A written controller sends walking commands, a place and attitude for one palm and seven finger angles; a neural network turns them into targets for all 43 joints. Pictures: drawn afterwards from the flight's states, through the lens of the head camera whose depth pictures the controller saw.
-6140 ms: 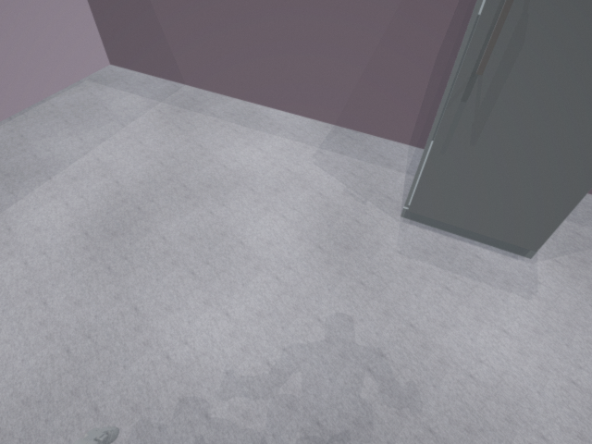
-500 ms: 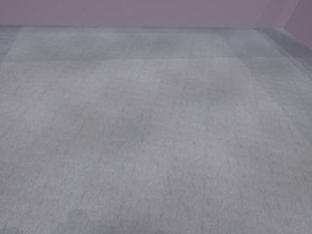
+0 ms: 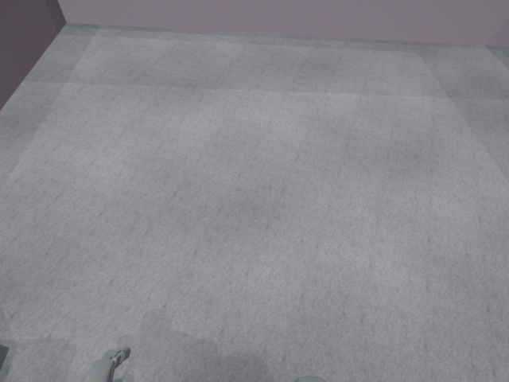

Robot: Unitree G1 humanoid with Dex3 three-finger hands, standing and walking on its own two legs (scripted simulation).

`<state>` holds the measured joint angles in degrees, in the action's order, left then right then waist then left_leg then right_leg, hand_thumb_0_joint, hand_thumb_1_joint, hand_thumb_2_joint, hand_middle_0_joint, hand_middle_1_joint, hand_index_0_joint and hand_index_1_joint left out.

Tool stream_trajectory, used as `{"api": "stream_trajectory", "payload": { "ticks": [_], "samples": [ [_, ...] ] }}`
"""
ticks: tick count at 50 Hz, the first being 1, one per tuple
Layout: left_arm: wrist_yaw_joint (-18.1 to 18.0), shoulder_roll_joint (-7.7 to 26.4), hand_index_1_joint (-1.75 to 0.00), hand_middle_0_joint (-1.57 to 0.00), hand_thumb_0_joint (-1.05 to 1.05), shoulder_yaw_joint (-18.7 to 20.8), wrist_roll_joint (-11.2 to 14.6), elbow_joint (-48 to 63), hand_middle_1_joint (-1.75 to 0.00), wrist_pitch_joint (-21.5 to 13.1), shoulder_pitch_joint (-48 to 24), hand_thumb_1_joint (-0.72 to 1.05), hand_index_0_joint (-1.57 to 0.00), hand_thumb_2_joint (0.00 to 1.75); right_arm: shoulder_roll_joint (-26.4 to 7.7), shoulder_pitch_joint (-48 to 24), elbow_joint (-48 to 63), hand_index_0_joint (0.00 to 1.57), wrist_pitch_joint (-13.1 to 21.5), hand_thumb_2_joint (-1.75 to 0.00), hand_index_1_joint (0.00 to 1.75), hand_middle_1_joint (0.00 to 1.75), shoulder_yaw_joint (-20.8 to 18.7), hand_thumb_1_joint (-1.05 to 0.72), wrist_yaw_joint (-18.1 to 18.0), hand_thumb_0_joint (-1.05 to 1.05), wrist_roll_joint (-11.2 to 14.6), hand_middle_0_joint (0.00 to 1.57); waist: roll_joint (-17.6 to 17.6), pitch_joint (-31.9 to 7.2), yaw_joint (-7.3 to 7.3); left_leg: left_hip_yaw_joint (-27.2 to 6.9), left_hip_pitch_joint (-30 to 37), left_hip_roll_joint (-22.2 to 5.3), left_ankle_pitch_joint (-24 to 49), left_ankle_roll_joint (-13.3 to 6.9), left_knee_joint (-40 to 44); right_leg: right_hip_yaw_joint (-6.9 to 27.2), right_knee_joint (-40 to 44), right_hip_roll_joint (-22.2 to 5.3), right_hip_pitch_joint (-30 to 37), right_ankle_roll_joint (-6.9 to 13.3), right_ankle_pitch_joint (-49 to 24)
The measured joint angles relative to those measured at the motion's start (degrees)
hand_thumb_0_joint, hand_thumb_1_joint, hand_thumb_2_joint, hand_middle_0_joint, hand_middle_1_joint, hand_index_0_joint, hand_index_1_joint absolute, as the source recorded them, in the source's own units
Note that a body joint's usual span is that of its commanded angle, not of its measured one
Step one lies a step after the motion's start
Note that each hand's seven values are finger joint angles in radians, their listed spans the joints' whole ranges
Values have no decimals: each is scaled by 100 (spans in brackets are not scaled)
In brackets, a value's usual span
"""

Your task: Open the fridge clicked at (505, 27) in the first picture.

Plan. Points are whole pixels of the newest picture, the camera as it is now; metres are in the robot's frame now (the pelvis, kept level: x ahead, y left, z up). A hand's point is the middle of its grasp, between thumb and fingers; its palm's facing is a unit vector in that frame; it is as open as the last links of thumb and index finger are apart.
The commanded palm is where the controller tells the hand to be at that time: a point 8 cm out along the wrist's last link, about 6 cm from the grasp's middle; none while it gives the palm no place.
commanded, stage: turn to face it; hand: left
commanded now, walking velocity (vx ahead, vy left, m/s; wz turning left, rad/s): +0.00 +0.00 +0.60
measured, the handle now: out of the picture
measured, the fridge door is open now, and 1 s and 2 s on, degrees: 0 0 0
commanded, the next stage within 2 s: none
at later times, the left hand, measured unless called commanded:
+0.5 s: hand out of the picture +0.00 +0.13 -0.15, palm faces +0.34 -0.89 -0.29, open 7.4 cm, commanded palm none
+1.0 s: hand out of the picture -0.07 +0.21 -0.18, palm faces +0.64 -0.74 -0.23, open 7.4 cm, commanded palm none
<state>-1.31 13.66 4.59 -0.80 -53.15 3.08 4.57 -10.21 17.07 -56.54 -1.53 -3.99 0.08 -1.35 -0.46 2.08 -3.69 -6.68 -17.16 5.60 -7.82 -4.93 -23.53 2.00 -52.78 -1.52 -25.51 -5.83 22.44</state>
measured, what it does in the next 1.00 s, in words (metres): steps on the spot, turning left: right foot, then left foot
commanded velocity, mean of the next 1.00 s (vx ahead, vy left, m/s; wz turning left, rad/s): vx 0.00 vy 0.00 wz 0.60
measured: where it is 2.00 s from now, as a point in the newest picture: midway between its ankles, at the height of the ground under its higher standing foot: outside the picture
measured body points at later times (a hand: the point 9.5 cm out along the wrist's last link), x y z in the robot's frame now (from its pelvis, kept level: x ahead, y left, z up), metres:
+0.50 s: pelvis +0.00 -0.08 +0.00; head +0.04 -0.10 +0.45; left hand -0.01 +0.18 -0.12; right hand +0.14 -0.33 -0.16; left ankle -0.07 +0.08 -0.64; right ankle -0.01 -0.16 -0.74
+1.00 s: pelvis +0.00 -0.01 +0.00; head +0.01 +0.04 +0.44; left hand -0.11 +0.25 -0.16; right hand +0.24 -0.15 -0.12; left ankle -0.07 +0.04 -0.74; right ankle +0.09 -0.17 -0.65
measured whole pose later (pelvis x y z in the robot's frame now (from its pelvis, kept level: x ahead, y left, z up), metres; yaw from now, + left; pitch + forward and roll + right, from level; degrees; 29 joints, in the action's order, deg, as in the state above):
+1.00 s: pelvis +0.00 -0.01 +0.00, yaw +38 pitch +0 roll -2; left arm -0.5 16.2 3.7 -0.7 -51.1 3.2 10.0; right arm -12.3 7.5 -51.4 -1.3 -2.2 0.8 -0.7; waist -2.3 5.2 1.3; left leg -1.1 -11.6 1.4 -15.9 -3.5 -27.4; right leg -1.1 -64.4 -6.5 -28.8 -6.9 22.6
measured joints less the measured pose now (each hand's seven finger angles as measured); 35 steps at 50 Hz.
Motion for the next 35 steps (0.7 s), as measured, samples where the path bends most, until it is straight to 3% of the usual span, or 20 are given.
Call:
{"api": "stream_trajectory", "payload": {
  "ticks": [6, 10, 12, 14, 17, 20, 28, 35],
  "samples": [
    [-13, -120, -30, -20, 0, -103, 62, 215, -30, -27, -115, 90, -20, 89, -169, -7, 86, 21, -81, -89, 30, 30, -81, -91, 12, 1, -17, 20, 175, 34, -64, -438, -135, 119, 25, 194, -108, 63, 876, 255, 411, 120, 189],
    [-20, -154, -30, -20, 0, -178, 91, 352, -30, -123, 39, 90, -20, 89, -311, -47, 172, 21, -147, -89, 30, 30, -150, -91, 44, 1, 32, 20, 232, -25, 25, -623, -339, 255, -124, 405, -451, 36, 2412, 273, 1116, 299, -393],
    [-46, -195, -30, -20, 0, -211, 45, 321, -30, -151, 144, 90, -20, 89, -397, -166, 169, 20, -189, -89, 30, 30, -204, -91, 34, 1, 34, 20, 331, 23, 77, -395, -695, 186, -1141, 588, -1424, -77, 2437, 311, 1169, 623, -550],
    [-50, -225, -30, -20, 0, -250, 35, 285, -30, -119, 279, 90, -20, 89, -469, -198, 226, 20, -214, -89, 30, 30, -241, -91, 53, 1, 3, 20, 339, 37, 40, -28, -1073, 102, -1569, 706, -2615, -267, 2510, 205, 1330, 777, -589],
    [-39, -250, -30, -20, 0, -269, 47, 236, -30, -137, 456, 90, -20, 89, -569, -241, 267, 20, -240, -90, 30, 30, -257, -91, 112, 1, -6, 20, 304, 69, 45, 364, -1387, -203, -1401, 862, -3855, -526, 2662, 44, 1571, 818, -607],
    [-20, -282, -30, -20, 0, -298, 42, 224, -30, -202, 599, 90, -20, 89, -644, -295, 260, 20, -298, -90, 30, 30, -257, -91, 146, 1, -4, 20, 282, 116, 93, 465, -1459, -499, -1173, 978, -4373, -799, 2666, -78, 1689, 832, -544],
    [12, -341, -30, -20, 0, -347, -14, 145, -30, -248, 1068, 90, -20, 89, -684, -704, 201, 20, -430, -90, 30, 30, -165, -92, 160, 1, -6, 20, 199, 264, 333, 579, -1105, -851, -1345, 1077, -3985, -1404, 2477, -357, 1703, 786, -323],
    [16, -143, -30, -20, 0, -273, -66, -24, -30, -160, 1396, 90, -20, 89, -523, -1258, 387, 20, -313, -90, 30, 30, 8, -92, 181, 1, 51, 20, -16, 421, 610, 1106, -403, -797, -1578, 885, -2270, -1839, 2132, -593, 1576, 587, -85]
  ]
}}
